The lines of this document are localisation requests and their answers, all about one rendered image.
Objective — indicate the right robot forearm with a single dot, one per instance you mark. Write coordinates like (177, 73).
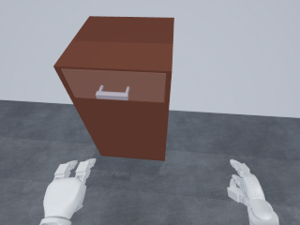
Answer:
(260, 212)

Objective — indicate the robot right hand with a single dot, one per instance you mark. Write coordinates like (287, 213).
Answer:
(249, 186)

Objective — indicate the left robot forearm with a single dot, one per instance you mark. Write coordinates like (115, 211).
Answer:
(55, 220)

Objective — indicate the cabinet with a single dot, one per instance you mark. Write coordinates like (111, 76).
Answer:
(123, 128)

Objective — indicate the drawer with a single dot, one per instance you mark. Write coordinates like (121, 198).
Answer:
(143, 86)

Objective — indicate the robot left hand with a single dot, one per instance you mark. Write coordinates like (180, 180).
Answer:
(64, 195)

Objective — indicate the handle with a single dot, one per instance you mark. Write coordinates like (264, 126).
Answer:
(112, 95)

